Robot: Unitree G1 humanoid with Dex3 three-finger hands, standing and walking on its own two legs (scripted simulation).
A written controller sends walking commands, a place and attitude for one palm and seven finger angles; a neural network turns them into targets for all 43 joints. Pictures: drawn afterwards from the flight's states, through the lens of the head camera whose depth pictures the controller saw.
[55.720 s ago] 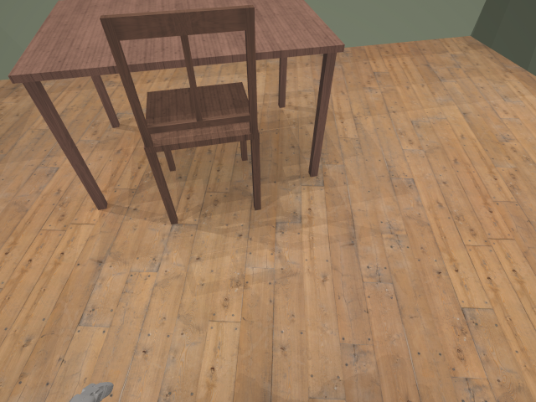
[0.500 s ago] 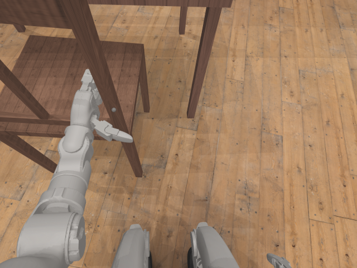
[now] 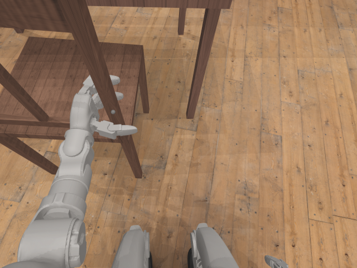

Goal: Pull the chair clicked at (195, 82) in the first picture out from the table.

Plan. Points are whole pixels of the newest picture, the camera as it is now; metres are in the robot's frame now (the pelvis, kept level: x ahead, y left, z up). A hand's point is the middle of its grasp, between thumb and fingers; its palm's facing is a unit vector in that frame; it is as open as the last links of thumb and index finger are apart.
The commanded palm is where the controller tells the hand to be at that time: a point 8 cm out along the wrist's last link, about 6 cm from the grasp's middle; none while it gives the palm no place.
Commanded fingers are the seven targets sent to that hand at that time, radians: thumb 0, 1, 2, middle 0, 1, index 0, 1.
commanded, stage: hook a spindle and tug to test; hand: left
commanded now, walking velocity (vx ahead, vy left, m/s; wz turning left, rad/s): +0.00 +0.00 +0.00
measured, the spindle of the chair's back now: (9, 83) +0.51 +0.34 +0.05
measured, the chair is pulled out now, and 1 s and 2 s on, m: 0.15 0.17 0.30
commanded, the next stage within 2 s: step backward, pulling the chair out in 0.96 s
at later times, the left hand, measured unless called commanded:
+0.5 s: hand (114, 109) +0.46 +0.12 +0.02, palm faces -0.08 -1.00 -0.02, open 6.0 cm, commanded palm +0.42 +0.17 +0.03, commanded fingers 0.00 0.90 0.90 -0.50 -1.45 -0.50 -1.45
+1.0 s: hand (111, 124) +0.42 +0.13 +0.02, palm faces -0.11 -0.99 -0.02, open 6.0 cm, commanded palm +0.40 +0.17 +0.03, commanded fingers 0.00 0.90 0.90 -0.50 -1.45 -0.50 -1.45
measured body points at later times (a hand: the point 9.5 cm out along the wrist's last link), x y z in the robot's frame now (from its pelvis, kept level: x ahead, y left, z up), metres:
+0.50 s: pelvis +0.01 +0.00 +0.00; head +0.15 +0.01 +0.43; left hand +0.46 +0.17 +0.03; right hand +0.07 -0.25 -0.12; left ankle +0.02 +0.11 -0.62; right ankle +0.01 -0.12 -0.62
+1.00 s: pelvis +0.02 +0.00 +0.01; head +0.15 +0.01 +0.44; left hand +0.42 +0.18 +0.03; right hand +0.13 -0.26 -0.11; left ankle +0.02 +0.11 -0.62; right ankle +0.01 -0.12 -0.62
